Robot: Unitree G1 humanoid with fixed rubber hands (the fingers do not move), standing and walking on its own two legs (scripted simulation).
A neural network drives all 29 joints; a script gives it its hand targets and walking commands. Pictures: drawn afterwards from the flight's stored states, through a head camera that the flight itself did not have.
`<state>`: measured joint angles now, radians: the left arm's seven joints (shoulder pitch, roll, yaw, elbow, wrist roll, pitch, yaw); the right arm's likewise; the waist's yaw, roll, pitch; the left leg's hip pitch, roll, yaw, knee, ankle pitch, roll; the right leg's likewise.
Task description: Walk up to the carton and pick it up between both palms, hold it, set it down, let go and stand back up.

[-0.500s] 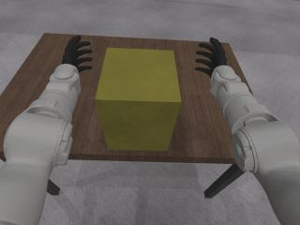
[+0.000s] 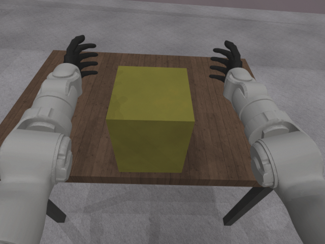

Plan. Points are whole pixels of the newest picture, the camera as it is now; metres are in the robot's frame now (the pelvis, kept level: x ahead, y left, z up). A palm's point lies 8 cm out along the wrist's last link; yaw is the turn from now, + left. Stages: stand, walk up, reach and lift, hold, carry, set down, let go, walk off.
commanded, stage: set down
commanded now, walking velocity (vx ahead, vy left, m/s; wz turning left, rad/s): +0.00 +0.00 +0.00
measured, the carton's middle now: (151, 121) +0.47 +0.02 +0.01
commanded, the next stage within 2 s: none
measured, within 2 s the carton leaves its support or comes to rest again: neither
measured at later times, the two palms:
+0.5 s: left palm (69, 115) +0.40 +0.21 +0.12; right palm (221, 113) +0.39 -0.15 +0.13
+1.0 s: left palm (70, 160) +0.32 +0.21 +0.06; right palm (230, 156) +0.31 -0.17 +0.06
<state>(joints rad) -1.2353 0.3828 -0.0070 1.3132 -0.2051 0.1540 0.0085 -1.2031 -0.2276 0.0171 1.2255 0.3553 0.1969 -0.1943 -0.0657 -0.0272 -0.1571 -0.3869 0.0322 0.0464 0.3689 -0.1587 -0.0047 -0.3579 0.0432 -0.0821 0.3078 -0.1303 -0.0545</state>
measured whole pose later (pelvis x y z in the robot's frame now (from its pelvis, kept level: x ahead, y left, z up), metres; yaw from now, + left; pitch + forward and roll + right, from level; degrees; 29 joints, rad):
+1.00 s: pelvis -0.01 +0.01 +0.00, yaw -1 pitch -3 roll +0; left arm -0.32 0.18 0.09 0.49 -0.09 0.16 0.00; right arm -0.30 -0.10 -0.03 0.53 0.20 0.05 -0.16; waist 0.00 -0.03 0.01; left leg -0.13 0.01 0.05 0.37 -0.19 0.01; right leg -0.12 0.03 -0.05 0.33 -0.16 -0.04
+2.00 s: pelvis +0.02 +0.01 +0.00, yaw -1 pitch -4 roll +0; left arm 0.18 0.22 -0.04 0.45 -0.10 -0.08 0.01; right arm 0.18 -0.11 0.00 0.53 0.10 -0.18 -0.04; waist 0.03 -0.02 0.01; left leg -0.06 0.00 0.06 0.34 -0.21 0.01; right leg -0.06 0.03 -0.01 0.32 -0.20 -0.03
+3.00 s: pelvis +0.02 +0.00 +0.00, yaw -1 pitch -3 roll +0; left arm 0.17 0.22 0.01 0.53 0.01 0.11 0.01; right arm 0.17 -0.19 -0.01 0.74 0.00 -0.21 0.03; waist 0.00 -0.04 0.05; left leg -0.10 0.02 0.05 0.37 -0.23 0.00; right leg -0.10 0.04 -0.03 0.36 -0.22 -0.05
